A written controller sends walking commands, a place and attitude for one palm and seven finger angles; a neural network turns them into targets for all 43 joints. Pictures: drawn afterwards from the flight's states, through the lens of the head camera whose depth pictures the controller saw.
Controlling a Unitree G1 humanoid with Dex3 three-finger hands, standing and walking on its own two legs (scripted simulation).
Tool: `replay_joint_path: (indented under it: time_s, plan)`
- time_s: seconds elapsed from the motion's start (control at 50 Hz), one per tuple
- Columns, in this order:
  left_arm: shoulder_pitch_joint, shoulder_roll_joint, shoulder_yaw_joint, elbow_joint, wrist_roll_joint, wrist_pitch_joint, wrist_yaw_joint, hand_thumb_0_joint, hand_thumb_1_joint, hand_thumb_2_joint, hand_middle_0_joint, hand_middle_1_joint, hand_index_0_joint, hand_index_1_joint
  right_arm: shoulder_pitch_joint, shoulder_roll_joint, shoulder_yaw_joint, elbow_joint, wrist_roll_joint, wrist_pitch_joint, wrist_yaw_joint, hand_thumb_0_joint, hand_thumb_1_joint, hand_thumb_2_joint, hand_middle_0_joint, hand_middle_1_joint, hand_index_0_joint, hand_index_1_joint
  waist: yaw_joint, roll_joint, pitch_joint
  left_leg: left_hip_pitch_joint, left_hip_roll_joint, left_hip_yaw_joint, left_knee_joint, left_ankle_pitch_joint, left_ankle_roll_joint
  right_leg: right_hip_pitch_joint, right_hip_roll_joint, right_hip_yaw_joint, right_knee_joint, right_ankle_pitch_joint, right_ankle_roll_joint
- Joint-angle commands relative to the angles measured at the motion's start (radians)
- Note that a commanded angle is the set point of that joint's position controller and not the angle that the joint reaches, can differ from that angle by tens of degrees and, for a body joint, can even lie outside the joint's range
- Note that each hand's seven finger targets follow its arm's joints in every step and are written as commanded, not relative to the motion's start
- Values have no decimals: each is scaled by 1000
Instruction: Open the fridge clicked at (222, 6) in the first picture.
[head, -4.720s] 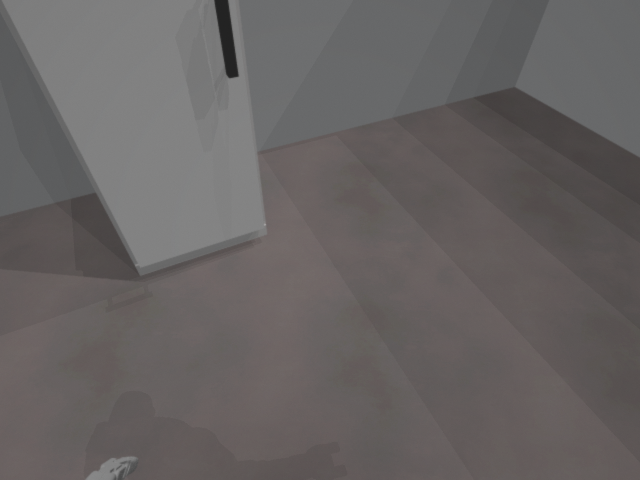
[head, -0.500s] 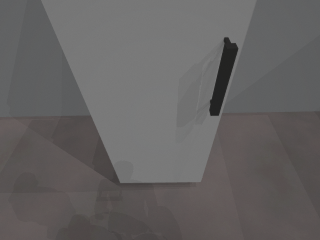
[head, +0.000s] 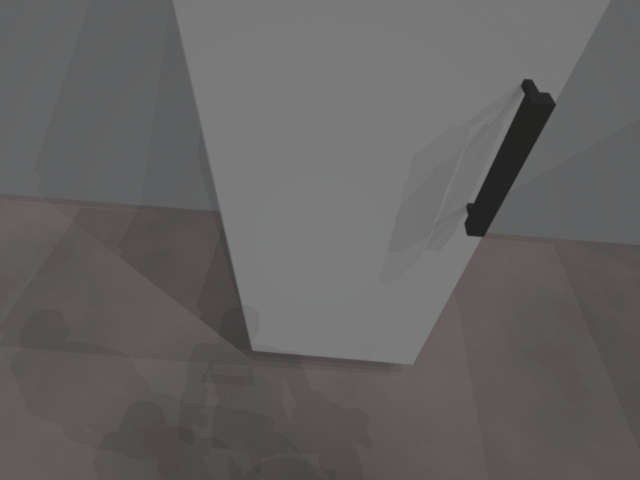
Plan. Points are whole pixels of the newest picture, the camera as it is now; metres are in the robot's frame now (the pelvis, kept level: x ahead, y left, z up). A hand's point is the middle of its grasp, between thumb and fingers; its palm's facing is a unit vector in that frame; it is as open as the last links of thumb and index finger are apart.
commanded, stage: come to a stop and stand still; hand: right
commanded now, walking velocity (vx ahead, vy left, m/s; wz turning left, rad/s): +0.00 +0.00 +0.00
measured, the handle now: (498, 165) +0.53 -0.22 +0.12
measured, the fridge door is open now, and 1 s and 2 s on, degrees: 0 0 0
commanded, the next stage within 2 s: look again from close up in 1.16 s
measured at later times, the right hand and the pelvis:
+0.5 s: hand out of the picture -0.03 -0.13 -0.17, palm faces +0.10 +0.98 -0.18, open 7.3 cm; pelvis -0.03 +0.05 +0.01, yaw -2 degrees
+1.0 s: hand out of the picture -0.04 -0.15 -0.16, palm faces +0.05 +0.98 -0.21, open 7.4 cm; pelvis -0.04 +0.02 +0.01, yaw -1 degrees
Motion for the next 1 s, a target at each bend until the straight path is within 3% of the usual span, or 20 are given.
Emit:
replay_joint_path:
  time_s: [0.0, 0.02, 0.06, 0.12, 0.22, 0.26, 0.28, 0.3, 0.34, 0.36, 0.5, 0.66, 0.68, 0.7, 0.72, 0.74, 0.76, 0.8, 0.86, 0.98]
  plan:
    - [2, 12, -3, -96, -17, 5, -11, 0, 900, 900, -200, -300, -200, -300, 90, -181, -9, -22, -15, -28, -14, 0, -900, -900, 200, 300, 200, 300, -22, 331, 10, -51, 302, -344, -474, -9, 123, -126, 44, 83, 199, -375, 18]
    - [-16, 42, 2, -99, -14, 11, -14, 0, 900, 900, -200, -300, -200, -300, 49, -175, -2, -38, -12, -26, -15, 0, -900, -900, 200, 300, 200, 300, -28, 254, 12, -146, 306, -309, -493, -122, 166, -71, 35, 137, 280, -363, 5]
    - [18, 34, -1, -75, -8, 14, -14, 0, 900, 900, -200, -300, -200, -300, -7, -136, -4, -39, -12, -34, -20, 0, -900, -900, 200, 300, 200, 300, 1, 312, 27, -142, 220, -251, -465, -83, 144, -80, 38, 148, 333, -289, -5]
    - [94, 34, -4, -18, -11, 4, -12, 0, 900, 900, -200, -300, -200, -300, -11, -86, 11, -28, -4, -38, -13, 0, -900, -900, 200, 300, 200, 300, 19, 206, 32, -104, 158, -134, -407, 62, 136, -51, 50, 123, 374, -211, 3]
    - [82, 2, -24, -3, -14, -11, 2, 0, 900, 900, -200, -300, -200, -300, 88, -84, 11, 25, 1, -43, -15, 0, -900, -900, 200, 300, 200, 300, -26, 134, 5, 16, 175, -176, -359, 195, 164, 20, 48, 110, 105, -231, 14]
    - [142, -1, -32, 31, -18, -24, 8, 0, 900, 900, -200, -300, -200, -300, 80, -71, 17, 41, 10, -46, -17, 0, -900, -900, 200, 300, 200, 300, -3, 101, -37, 17, 150, -163, -318, 223, 130, 150, 43, 128, -92, -95, 7]
    - [169, 15, -35, 48, -18, -36, 12, 0, 900, 900, -200, -300, -200, -300, 84, -52, 21, 48, 17, -47, -15, 0, -900, -900, 200, 300, 200, 300, -1, 25, -65, 4, 109, -134, -285, 236, 94, 209, 10, 176, -144, 23, -10]
    - [163, 39, -37, 53, -14, -46, 17, 0, 900, 900, -200, -300, -200, -300, 92, -33, 25, 50, 23, -49, -13, 0, -900, -900, 200, 300, 200, 300, -17, -36, -77, 32, 62, -92, -265, 269, 61, 202, -50, 224, -156, 121, -30]
    - [137, 53, -41, 63, -10, -50, 26, 0, 900, 900, -200, -300, -200, -300, 99, -21, 30, 74, 21, -55, -13, 0, -900, -900, 200, 300, 200, 300, -29, -22, -88, 99, 49, -85, -270, 333, 42, 173, -56, 201, -137, 139, -32]
    - [135, 44, -41, 77, -13, -53, 25, 0, 900, 900, -200, -300, -200, -300, 86, -30, 28, 87, 20, -47, -15, 0, -900, -900, 200, 300, 200, 300, -26, -122, -91, 130, 53, -61, -251, 326, 41, 151, -55, 204, -165, 153, -30]
    - [141, 14, -53, 92, -16, -40, 23, 0, 900, 900, -200, -300, -200, -300, 100, -25, 43, 135, 13, -45, -11, 0, -900, -900, 200, 300, 200, 300, -17, 17, 56, 73, 58, -89, -351, 158, 41, 111, -11, 168, -228, -75, -17]
    - [182, 11, -56, 102, -13, -37, 19, 0, 900, 900, -200, -300, -200, -300, 133, -22, 44, 143, 12, -50, -14, 0, -900, -900, 200, 300, 200, 300, -8, 56, 57, 27, 61, -110, -402, 35, 41, 143, 14, 144, -217, -103, -20]
    - [183, 12, -57, 100, -13, -39, 18, 0, 900, 900, -200, -300, -200, -300, 139, -20, 44, 144, 13, -51, -14, 0, -900, -900, 200, 300, 200, 300, -8, 48, 43, 29, 63, -113, -399, 41, 41, 147, 15, 144, -216, -96, -22]
    - [84, 56, -57, 37, -19, -64, 3, 0, 900, 900, -200, -300, -200, -300, 214, -42, 55, 162, -3, -81, -57, 0, -900, -900, 200, 300, 200, 300, -42, 31, 61, 71, 115, -139, -302, 524, 16, 50, 12, 103, -17, -71, 5]
    - [156, -4, -58, 4, -20, -53, 3, 0, 900, 900, -200, -300, -200, -300, 196, -90, 46, 124, 3, -92, -48, 0, -900, -900, 200, 300, 200, 300, 12, 17, -84, 98, 175, -198, -325, 357, 78, 101, 51, 137, -3, -192, -1]
    - [181, -6, -58, 16, -18, -57, 4, 0, 900, 900, -200, -300, -200, -300, 153, -78, 48, 112, 3, -92, -38, 0, -900, -900, 200, 300, 200, 300, 24, -37, -65, 31, 154, -168, -331, 169, 110, 141, 49, 137, -50, -159, -9]
    - [215, -12, -63, 24, -12, -63, -1, 0, 900, 900, -200, -300, -200, -300, 134, -70, 49, 105, 5, -94, -31, 0, -900, -900, 200, 300, 200, 300, 29, -73, -85, 8, 118, -128, -309, 97, 113, 170, 43, 140, -68, -87, -13]
    - [225, 3, -63, 15, -10, -65, 2, 0, 900, 900, -200, -300, -200, -300, 127, -40, 55, 96, 7, -86, -24, 0, -900, -900, 200, 300, 200, 300, 21, -41, -38, -10, 72, -102, -288, 19, 94, 112, 27, 169, -106, -87, -28]
    - [225, 14, -67, 1, -10, -65, 5, 0, 900, 900, -200, -300, -200, -300, 126, -23, 60, 96, 7, -72, -17, 0, -900, -900, 200, 300, 200, 300, 8, 8, 55, -16, 48, -79, -269, -1, 80, 31, 15, 200, -174, -141, -42]
    - [233, 35, -74, 7, -10, -78, 8, 0, 900, 900, -200, -300, -200, -300, 151, -11, 63, 94, 11, -68, -15, 0, -900, -900, 200, 300, 200, 300, -15, 14, 75, 48, 38, -64, -229, 102, 70, -11, 8, 224, -236, -137, -53]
